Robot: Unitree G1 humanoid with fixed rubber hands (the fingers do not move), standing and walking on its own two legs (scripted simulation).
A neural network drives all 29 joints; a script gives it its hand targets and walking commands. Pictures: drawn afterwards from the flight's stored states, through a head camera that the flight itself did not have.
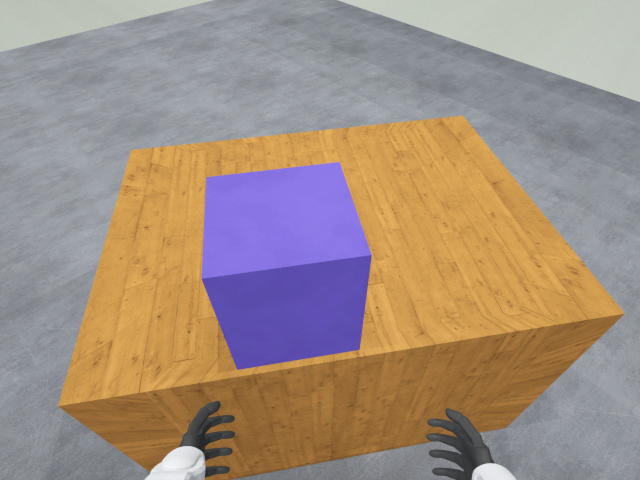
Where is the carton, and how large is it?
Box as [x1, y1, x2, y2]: [201, 162, 371, 369]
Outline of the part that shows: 339,162 206,177 201,278 237,369 359,349 371,254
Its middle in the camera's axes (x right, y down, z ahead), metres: -0.05 +0.04 +0.63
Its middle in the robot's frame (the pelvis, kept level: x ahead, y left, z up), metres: +0.45 +0.06 -0.02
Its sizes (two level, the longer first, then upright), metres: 0.210 0.200 0.250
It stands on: a pedestal, 0.64 m high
